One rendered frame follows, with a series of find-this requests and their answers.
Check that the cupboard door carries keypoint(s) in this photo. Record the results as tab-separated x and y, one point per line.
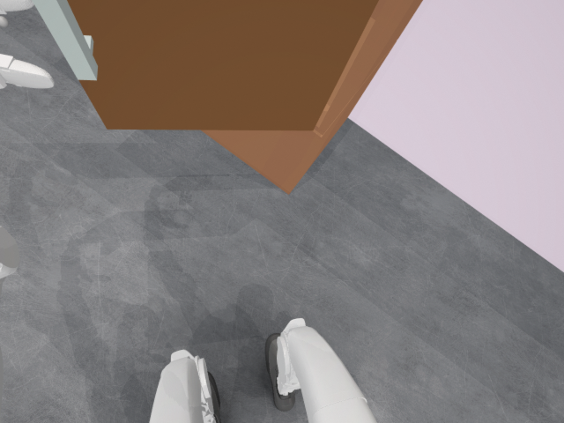
218	64

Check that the left robot thigh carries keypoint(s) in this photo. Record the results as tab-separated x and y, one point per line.
184	384

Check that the left robot hand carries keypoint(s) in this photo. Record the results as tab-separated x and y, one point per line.
17	72

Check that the left robot upper arm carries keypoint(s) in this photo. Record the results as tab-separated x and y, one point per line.
9	262

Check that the robot right foot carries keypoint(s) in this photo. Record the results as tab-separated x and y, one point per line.
284	402

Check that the handle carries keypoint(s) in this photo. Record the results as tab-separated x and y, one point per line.
76	47

